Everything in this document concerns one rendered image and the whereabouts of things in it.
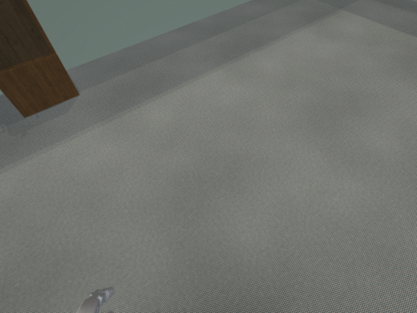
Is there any cupboard door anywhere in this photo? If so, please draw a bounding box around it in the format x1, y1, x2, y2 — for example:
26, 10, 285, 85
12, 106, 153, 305
0, 0, 51, 70

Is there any robot left hand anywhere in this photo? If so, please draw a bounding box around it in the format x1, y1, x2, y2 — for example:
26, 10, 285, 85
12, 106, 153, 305
76, 287, 114, 313

